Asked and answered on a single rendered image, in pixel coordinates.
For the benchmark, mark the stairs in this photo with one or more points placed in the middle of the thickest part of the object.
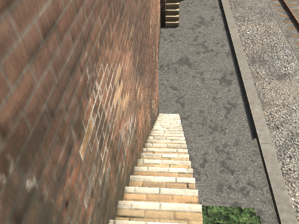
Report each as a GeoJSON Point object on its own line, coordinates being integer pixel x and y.
{"type": "Point", "coordinates": [171, 13]}
{"type": "Point", "coordinates": [162, 189]}

